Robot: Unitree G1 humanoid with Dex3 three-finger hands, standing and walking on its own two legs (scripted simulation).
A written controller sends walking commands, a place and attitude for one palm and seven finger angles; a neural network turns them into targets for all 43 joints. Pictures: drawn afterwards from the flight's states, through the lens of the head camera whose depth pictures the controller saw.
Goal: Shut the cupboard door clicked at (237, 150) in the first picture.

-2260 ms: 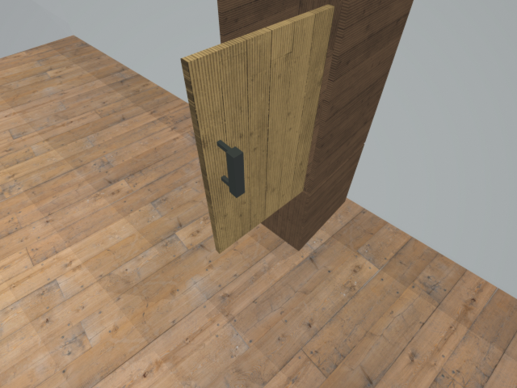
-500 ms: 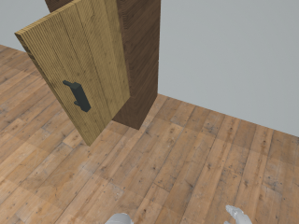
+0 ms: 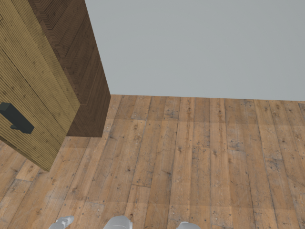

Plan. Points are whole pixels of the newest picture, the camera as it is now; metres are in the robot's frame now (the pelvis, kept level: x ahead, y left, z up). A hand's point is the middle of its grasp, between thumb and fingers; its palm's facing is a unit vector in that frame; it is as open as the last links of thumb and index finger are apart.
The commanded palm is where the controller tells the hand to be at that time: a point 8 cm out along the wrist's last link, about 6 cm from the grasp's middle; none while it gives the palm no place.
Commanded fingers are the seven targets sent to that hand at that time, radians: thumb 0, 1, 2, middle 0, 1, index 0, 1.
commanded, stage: walk to a spot facing it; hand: left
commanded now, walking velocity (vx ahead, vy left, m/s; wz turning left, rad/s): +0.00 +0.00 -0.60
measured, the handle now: (10, 118) +0.38 +0.44 +0.02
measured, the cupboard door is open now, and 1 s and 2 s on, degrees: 85 85 85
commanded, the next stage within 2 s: turn to face it in 1.66 s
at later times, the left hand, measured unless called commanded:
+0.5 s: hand (110, 217) +0.16 +0.14 -0.14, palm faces -0.29 -0.93 -0.22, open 7.4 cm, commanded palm none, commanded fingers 0.00 0.90 0.90 -0.20 -0.30 -0.20 -0.30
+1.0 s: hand (160, 138) +0.42 +0.00 -0.13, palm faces -0.57 -0.80 -0.21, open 7.4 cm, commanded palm none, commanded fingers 0.00 0.90 0.90 -0.20 -0.30 -0.20 -0.30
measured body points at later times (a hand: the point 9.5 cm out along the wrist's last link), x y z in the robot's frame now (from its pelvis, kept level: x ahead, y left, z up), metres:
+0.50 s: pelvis +0.04 -0.04 +0.02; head +0.08 -0.05 +0.47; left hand +0.18 +0.18 -0.12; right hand +0.02 -0.30 -0.13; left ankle +0.11 +0.10 -0.66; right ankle -0.01 -0.13 -0.72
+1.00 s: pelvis +0.20 -0.10 +0.02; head +0.23 -0.12 +0.46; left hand +0.45 +0.04 -0.12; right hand +0.03 -0.27 -0.13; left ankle +0.22 +0.05 -0.72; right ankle +0.19 -0.24 -0.70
